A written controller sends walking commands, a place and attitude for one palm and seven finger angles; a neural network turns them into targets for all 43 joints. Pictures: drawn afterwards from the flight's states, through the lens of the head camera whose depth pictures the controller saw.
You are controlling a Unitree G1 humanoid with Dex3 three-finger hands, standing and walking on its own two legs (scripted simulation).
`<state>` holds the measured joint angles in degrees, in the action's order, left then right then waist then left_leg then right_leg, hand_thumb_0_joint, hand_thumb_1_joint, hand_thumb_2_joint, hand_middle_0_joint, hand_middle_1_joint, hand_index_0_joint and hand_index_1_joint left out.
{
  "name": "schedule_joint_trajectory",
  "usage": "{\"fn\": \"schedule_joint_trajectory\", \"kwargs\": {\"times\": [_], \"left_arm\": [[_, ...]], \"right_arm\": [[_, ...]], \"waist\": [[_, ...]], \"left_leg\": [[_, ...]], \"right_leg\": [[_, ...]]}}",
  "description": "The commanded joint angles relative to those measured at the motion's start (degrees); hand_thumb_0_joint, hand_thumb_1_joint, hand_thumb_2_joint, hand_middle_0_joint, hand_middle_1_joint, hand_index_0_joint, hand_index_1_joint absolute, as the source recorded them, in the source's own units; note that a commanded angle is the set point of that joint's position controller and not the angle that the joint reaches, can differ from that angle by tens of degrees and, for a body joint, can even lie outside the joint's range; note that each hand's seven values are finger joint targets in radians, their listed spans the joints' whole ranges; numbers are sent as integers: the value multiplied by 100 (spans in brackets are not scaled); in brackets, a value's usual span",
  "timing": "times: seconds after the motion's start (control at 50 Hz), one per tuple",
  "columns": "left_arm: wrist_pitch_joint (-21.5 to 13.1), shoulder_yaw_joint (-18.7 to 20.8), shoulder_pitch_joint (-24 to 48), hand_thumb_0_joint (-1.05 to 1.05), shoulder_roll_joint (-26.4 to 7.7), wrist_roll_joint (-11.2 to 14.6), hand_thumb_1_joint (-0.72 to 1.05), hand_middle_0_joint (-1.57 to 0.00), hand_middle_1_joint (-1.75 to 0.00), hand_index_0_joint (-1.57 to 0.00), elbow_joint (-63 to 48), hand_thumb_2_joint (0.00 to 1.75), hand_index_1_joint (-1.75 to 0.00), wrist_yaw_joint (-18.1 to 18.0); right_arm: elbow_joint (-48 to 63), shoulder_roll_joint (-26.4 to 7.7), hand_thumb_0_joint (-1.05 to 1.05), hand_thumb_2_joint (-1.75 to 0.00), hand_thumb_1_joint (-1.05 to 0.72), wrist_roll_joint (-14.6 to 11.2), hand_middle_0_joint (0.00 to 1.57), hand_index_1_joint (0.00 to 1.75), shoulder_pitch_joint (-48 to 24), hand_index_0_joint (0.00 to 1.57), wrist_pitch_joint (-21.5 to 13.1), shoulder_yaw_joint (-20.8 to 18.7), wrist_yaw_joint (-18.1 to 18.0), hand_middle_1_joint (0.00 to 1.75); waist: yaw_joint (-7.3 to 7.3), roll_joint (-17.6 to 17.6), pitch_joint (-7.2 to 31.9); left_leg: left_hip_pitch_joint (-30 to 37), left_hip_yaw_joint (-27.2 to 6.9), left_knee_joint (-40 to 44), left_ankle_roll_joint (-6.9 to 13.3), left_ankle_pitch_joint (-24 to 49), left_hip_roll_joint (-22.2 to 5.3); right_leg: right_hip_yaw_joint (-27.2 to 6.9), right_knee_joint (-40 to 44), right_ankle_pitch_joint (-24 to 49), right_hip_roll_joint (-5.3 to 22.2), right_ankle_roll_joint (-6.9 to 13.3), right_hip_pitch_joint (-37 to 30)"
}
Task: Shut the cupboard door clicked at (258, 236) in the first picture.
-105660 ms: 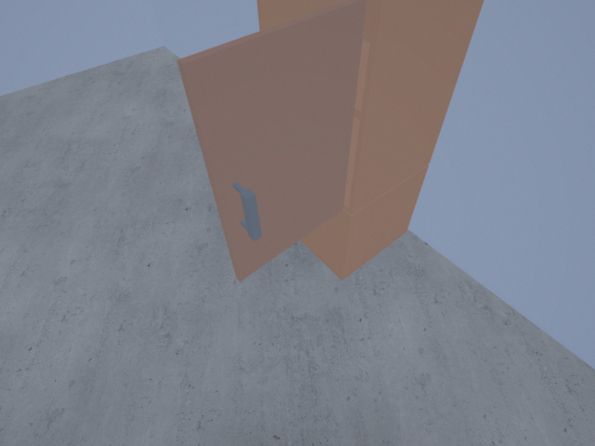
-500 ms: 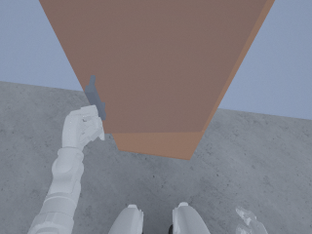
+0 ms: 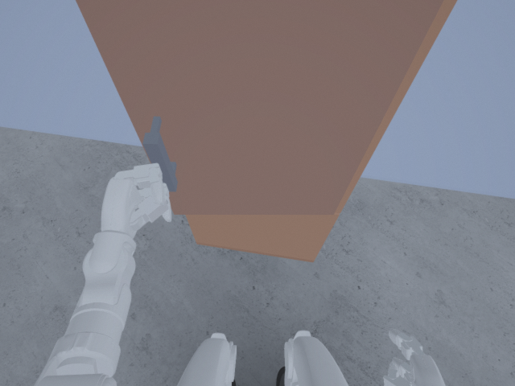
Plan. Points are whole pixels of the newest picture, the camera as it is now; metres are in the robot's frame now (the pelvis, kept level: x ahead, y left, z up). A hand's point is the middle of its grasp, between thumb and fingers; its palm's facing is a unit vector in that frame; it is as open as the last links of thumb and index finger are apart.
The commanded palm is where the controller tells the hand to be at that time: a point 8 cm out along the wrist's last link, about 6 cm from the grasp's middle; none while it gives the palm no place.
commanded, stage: push the door shut along its arc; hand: left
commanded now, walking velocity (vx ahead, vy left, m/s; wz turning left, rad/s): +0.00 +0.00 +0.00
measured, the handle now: (163, 155) +0.47 +0.17 +0.04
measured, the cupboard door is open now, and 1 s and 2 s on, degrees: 9 0 0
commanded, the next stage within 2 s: pull the fist back off the door in 0.78 s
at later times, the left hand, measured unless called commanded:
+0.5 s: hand (170, 170) +0.44 +0.16 +0.04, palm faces -0.15 -0.99 -0.04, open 3.1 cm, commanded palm +0.44 +0.19 +0.04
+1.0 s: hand (174, 164) +0.45 +0.15 +0.03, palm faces -0.03 -1.00 +0.04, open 2.8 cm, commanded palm +0.47 +0.17 +0.04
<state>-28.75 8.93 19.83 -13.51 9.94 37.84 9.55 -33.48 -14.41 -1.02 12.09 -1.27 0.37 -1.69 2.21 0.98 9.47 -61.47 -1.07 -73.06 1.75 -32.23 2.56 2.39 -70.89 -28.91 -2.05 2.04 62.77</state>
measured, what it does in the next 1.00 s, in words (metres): stands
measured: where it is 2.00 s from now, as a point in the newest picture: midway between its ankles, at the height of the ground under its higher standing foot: outside the picture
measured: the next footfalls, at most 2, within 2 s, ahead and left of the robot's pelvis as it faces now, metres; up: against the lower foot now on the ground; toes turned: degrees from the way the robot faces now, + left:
none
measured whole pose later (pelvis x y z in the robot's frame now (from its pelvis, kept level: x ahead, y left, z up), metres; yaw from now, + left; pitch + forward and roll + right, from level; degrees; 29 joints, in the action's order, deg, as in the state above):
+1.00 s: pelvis -0.04 +0.01 -0.03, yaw +1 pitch +25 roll -4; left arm -28.0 9.4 52.8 -18.4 9.3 67.5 7.4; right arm -39.1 -15.9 0.3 16.9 -3.4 1.6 -1.2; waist 6.5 1.0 9.7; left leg -75.1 -3.7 -79.5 2.0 -29.5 3.9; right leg 5.5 -74.8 -26.1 -0.6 1.4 74.0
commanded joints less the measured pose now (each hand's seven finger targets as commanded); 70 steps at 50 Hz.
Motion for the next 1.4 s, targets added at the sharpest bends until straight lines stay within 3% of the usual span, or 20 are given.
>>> {"fn": "schedule_joint_trajectory", "kwargs": {"times": [0.0, 0.02, 0.06, 0.18, 0.24, 0.34, 0.38, 0.54, 0.58, 0.7, 0.82, 0.86, 0.88, 0.92, 0.94, 1.0, 1.06, 1.1, 1.24, 1.38], "left_arm": [[-356, 249, 2228, 0, -885, 78, 90, -130, -150, -130, -814, 90, -150, 182], [-325, 205, 2363, 0, -852, 111, 90, -130, -150, -130, -750, 90, -150, 247], [-255, 396, 2442, 0, -1101, 102, 90, -130, -150, -130, -483, 90, -150, 345], [-193, 283, 3361, 0, -1114, 92, 90, -130, -150, -130, -86, 90, -150, 572], [-246, 36, 3919, 0, -897, 68, 90, -130, -150, -130, 68, 90, -150, 635], [-346, 249, 4344, 0, -1240, 21, 90, -130, -150, -130, 411, 90, -150, 726], [-336, 271, 4477, 0, -1319, -5, 90, -130, -150, -130, 702, 90, -150, 794], [-319, -12, 5527, 0, -1228, -110, 90, -130, -150, -130, 1133, 90, -150, 957], [-287, 28, 5630, 0, -1286, -116, 90, -130, -150, -130, 1246, 90, -150, 976], [-195, -341, 6597, 0, -1103, -205, 90, -130, -150, -130, 1443, 90, -150, 973], [-48, -434, 7116, 0, -1119, -175, 90, -130, -150, -130, 1527, 90, -150, 1010], [25, -543, 7185, 0, -1034, -184, 90, -130, -150, -130, 1625, 90, -150, 1049], [108, 592, 7144, 0, -1016, 448, 90, -130, -150, -130, 1740, 90, -150, 61], [141, 348, 6698, 0, -577, 255, 90, -130, -150, -130, 2000, 90, -150, -722], [98, 401, 6804, 0, -541, 198, 90, -130, -150, -130, 1919, 90, -150, -989], [-129, 104, 7024, 0, -710, -490, 90, -130, -150, -130, 1787, 90, -150, -1397], [-435, -270, 7146, 0, -942, -1245, 90, -130, -150, -130, 1728, 90, -150, -1421], [-481, -318, 7017, 0, -1004, -1359, 90, -130, -150, -130, 1859, 90, -150, -1346], [-287, 337, 6256, 0, -1237, -428, 90, -130, -150, -130, 2010, 90, -150, -840], [-569, 487, 4864, 0, -1214, -361, 90, -130, -150, -130, 1498, 90, -150, -607]], "right_arm": [[518, -830, 0, -90, -90, 6, 20, 30, 356, 20, -219, -300, -60, 30], [518, -842, 0, -90, -90, 4, 20, 30, 406, 20, -234, -302, -58, 30], [468, -875, 0, -90, -90, -6, 20, 30, 467, 20, -199, -303, -47, 30], [381, -929, 0, -90, -90, -44, 20, 30, 667, 20, -151, -318, -47, 30], [288, -943, 0, -90, -90, -43, 20, 30, 735, 20, -179, -335, -33, 30], [180, -1027, 0, -90, -90, -16, 20, 30, 908, 20, -154, -350, -16, 30], [138, -1029, 0, -90, -90, -29, 20, 30, 948, 20, -122, -332, -4, 30], [10, -1127, 0, -90, -90, 12, 20, 30, 1154, 20, -118, -320, 35, 30], [-13, -1159, 0, -90, -90, 17, 20, 30, 1232, 20, -86, -327, 44, 30], [-163, -1197, 0, -90, -90, 7, 20, 30, 1279, 20, -127, -303, 7, 30], [-246, -1243, 0, -90, -90, 10, 20, 30, 1278, 20, -283, -222, -82, 30], [-288, -1255, 0, -90, -90, -5, 20, 30, 1241, 20, -335, -197, -94, 30], [-186, -1193, 0, -90, -90, 94, 20, 30, 1142, 20, -358, -213, -131, 30], [-171, -1141, 0, -90, -90, 159, 20, 30, 1091, 20, -410, -191, -21, 30], [-189, -1136, 0, -90, -90, 211, 20, 30, 1100, 20, -419, -208, 21, 30], [-253, -1149, 0, -90, -90, 320, 20, 30, 1239, 20, -366, -250, 177, 30], [-275, -1151, 0, -90, -90, 385, 20, 30, 1334, 20, -288, -283, 279, 30], [-250, -1163, 0, -90, -90, 391, 20, 30, 1301, 20, -256, -281, 305, 30], [-23, -1137, 0, -90, -90, 222, 20, 30, 1135, 20, -294, -227, 210, 30], [165, -1029, 0, -90, -90, 175, 20, 30, 1095, 20, -228, -266, 239, 30]], "waist": [[253, 1, 2126], [269, 238, 2205], [244, 161, 2320], [451, 9, 2276], [574, 300, 2333], [605, 230, 2657], [639, 218, 2466], [904, 768, 2571], [986, 545, 2574], [1306, 654, 2306], [1468, 853, 2313], [1478, 954, 2283], [1118, 858, 2212], [1220, 730, 2147], [1246, 628, 2183], [1317, 793, 2386], [1350, 987, 2499], [1352, 834, 2364], [1022, 288, 2447], [651, 57, 2354]], "left_leg": [[876, -178, 993, -42, 1173, -140], [954, -177, 963, -41, 1263, -132], [922, -189, 938, -57, 1343, -158], [966, -299, 919, -40, 1284, -185], [1243, -396, 930, -59, 1246, -191], [1290, -445, 877, -41, 1336, -183], [1144, -433, 878, -29, 1170, -190], [1577, -670, 846, -80, 1252, -231], [1562, -721, 816, -70, 1296, -254], [1341, -790, 791, -10, 457, -236], [1240, -885, 810, 42, -94, -243], [1271, -918, 844, 14, -274, -260], [939, -1064, 1029, -85, -669, -205], [873, -1137, 1107, -116, -1010, -219], [764, -1085, 1076, -115, -997, -201], [820, -965, 988, -105, -860, -173], [977, -912, 953, -94, -772, -173], [806, -843, 945, -63, -887, -155], [71, -392, 832, 6, -669, -33], [-1, -204, 884, 31, -241, -90]], "right_leg": [[-328, 968, 1138, 131, -36, -1542], [-327, 944, 1217, 120, -22, -1488], [-330, 908, 1307, 130, -28, -1529], [-270, 896, 1164, 108, -24, -1260], [-203, 872, 973, 102, -6, -862], [-201, 820, 975, 94, 18, -855], [-208, 857, 835, 82, 21, -794], [-89, 694, 749, 61, 74, -44], [-69, 691, 775, 45, 63, -13], [-86, 740, 370, 51, 51, 442], [-60, 695, 103, 56, 62, 716], [-47, 673, 33, 57, 65, 833], [-13, 589, -7, 77, 27, 855], [42, 562, -119, 76, -29, 948], [19, 570, -87, 103, -53, 848], [-29, 601, -57, 120, -47, 741], [-59, 622, -85, 131, -7, 730], [-100, 709, -188, 124, 3, 584], [-391, 1070, -612, 129, -21, -491], [-492, 1141, -486, 125, -32, -928]]}}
